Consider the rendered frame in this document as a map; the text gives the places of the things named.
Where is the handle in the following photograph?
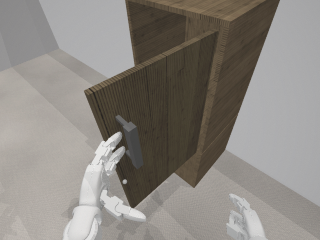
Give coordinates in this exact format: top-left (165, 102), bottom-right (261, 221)
top-left (115, 115), bottom-right (144, 169)

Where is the robot left forearm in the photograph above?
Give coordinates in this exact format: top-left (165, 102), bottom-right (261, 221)
top-left (62, 204), bottom-right (104, 240)

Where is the robot right hand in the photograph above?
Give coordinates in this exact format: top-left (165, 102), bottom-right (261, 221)
top-left (226, 193), bottom-right (266, 240)

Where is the robot left hand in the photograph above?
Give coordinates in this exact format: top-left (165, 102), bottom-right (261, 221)
top-left (79, 131), bottom-right (146, 222)

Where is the cupboard door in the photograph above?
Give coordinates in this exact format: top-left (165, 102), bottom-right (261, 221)
top-left (84, 29), bottom-right (219, 209)

